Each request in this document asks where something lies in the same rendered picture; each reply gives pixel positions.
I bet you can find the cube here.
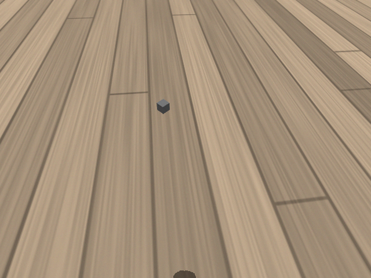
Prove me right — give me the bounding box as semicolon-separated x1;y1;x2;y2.
157;99;170;114

